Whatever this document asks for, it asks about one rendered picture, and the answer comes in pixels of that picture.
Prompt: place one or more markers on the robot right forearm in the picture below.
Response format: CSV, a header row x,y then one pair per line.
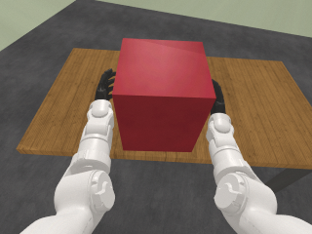
x,y
224,151

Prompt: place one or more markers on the carton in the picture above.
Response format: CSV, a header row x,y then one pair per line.
x,y
163,93

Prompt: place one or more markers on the robot right hand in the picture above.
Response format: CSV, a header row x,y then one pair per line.
x,y
219,104

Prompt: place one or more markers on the table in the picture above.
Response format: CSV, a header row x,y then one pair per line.
x,y
271,117

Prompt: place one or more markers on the right robot upper arm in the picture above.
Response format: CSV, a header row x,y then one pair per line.
x,y
250,207

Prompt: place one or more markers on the left robot upper arm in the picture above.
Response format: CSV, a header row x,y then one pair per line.
x,y
81,200

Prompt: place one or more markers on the robot left forearm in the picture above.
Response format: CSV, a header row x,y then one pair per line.
x,y
96,141

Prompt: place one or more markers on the robot left hand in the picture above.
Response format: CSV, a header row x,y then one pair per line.
x,y
103,88

